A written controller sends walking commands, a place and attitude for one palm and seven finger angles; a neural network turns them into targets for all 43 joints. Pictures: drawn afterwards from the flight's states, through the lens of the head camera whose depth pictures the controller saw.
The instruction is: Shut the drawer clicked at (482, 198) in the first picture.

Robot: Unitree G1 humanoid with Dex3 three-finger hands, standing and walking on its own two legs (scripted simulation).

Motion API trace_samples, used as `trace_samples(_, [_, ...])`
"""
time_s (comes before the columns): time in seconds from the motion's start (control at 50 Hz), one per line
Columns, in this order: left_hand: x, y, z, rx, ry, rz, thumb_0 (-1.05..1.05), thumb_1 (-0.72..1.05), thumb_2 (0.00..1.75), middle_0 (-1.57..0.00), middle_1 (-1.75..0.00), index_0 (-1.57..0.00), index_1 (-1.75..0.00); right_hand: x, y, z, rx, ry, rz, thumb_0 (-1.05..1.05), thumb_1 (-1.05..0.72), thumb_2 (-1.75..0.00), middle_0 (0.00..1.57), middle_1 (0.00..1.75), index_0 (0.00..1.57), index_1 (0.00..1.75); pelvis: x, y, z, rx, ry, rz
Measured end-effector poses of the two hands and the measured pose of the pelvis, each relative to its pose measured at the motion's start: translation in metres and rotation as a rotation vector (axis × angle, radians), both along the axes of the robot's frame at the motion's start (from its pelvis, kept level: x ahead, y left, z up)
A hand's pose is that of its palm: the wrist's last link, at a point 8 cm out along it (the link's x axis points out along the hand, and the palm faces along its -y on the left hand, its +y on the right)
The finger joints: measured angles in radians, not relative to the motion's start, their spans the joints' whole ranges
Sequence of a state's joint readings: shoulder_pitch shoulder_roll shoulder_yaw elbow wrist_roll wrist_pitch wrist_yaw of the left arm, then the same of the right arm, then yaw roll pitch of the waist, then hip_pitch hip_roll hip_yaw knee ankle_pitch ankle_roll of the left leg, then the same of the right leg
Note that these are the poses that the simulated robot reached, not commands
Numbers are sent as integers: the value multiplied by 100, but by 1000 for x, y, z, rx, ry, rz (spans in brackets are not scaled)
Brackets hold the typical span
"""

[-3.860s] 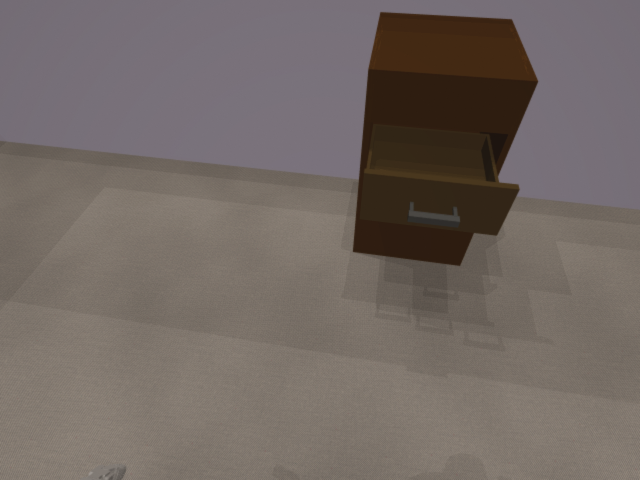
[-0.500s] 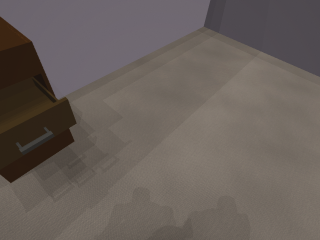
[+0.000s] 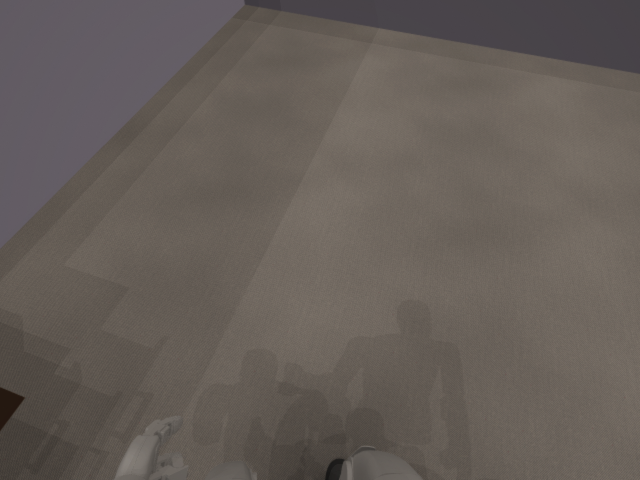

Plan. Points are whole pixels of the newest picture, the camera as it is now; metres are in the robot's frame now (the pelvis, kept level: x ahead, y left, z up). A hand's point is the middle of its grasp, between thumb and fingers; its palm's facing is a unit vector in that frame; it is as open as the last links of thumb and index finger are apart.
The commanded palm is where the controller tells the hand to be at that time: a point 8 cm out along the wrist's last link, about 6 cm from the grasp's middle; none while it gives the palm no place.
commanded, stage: turn to face it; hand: left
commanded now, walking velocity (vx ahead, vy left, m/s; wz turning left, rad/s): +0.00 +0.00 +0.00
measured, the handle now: out of the picture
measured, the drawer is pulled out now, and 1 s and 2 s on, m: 0.24 0.24 0.24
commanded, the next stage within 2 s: none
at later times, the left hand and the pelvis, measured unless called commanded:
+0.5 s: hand out of the picture +0.11 +0.23 -0.17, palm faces +0.21 -0.96 -0.17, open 7.3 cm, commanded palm none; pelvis +0.12 +0.05 +0.01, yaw +7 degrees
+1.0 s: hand (149, 446) +0.18 +0.23 -0.12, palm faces +0.39 -0.87 -0.29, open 7.4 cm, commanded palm none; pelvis +0.13 +0.00 +0.02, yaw +23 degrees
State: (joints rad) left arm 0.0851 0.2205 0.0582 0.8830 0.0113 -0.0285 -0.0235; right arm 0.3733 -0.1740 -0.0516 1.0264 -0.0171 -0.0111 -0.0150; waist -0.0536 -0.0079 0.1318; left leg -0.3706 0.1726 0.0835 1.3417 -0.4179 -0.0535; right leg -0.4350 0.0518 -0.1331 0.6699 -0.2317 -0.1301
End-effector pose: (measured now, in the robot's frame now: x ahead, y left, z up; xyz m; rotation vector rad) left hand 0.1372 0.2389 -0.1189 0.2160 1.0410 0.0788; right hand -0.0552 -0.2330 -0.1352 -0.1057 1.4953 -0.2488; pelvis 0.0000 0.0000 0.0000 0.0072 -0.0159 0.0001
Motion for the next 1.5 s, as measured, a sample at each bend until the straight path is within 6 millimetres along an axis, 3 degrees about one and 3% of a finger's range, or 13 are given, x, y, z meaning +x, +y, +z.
trace_samples(0.08, [3,-3,10,26,73,-16,0,91,90,-20,-30,-20,-30,90,-6,10,-13,-205,23,1,-91,-90,20,30,20,30,24,-1,14,2,15,-38])
trace_samples(0.16, [4,-2,16,30,105,16,0,92,90,-20,-30,-20,-30,157,-2,21,-9,-328,55,0,-91,-90,20,30,20,30,47,2,22,0,22,-45])
trace_samples(0.3, [-2,5,10,-12,132,133,0,93,90,-20,-30,-20,-30,215,25,25,27,-315,136,0,-91,-90,20,30,20,30,89,13,25,-23,6,17])
trace_samples(0.42, [-29,20,-15,-64,213,266,0,92,90,-20,-30,-20,-30,257,47,24,3,-280,243,0,-93,-90,20,30,20,30,114,34,15,-37,-6,100])
trace_samples(0.54, [-49,42,-17,-63,310,323,0,91,90,-20,-30,-20,-30,276,60,34,-30,-291,293,0,-92,-90,20,30,21,30,119,49,18,-30,-8,135])
trace_samples(0.74, [-26,70,6,-11,213,395,0,91,90,-19,-30,-20,-30,282,49,44,-41,-234,343,0,-91,-90,20,30,21,30,123,46,30,-59,18,237])
trace_samples(0.9, [11,57,24,36,76,425,0,91,90,-19,-29,-20,-30,295,17,33,-28,-205,392,0,-91,-90,20,30,21,30,127,18,27,-49,34,339])
trace_samples(0.98, [15,39,29,73,8,450,0,91,90,-19,-30,-20,-30,313,-3,16,-7,-208,424,0,-91,-90,20,30,21,30,131,-1,17,-23,39,388])
trace_samples(1.08, [-11,15,39,70,33,511,0,91,90,-20,-30,-20,-30,343,-5,19,17,-227,500,1,-91,-90,20,30,20,30,134,-11,24,2,17,466])
trace_samples(1.2, [-56,-5,32,36,100,610,0,91,90,-20,-30,-20,-30,377,16,26,37,-238,619,1,-91,-90,20,30,20,30,135,-13,27,26,10,549])
trace_samples(1.28, [-100,-13,22,1,173,693,0,91,90,-20,-30,-20,-30,403,49,30,42,-258,717,1,-91,-90,20,30,20,30,131,-5,26,24,13,600])
trace_samples(1.42, [-187,-9,-12,-60,308,857,0,91,90,-20,-30,-20,-30,441,133,38,43,-397,906,1,-91,-90,20,30,20,30,116,22,7,-3,17,690])
trace_samples(1.5, [-206,2,-10,-62,335,911,1,91,90,-20,-30,-20,-30,439,158,51,46,-433,955,0,-91,-90,20,30,20,30,111,29,14,-23,5,729])
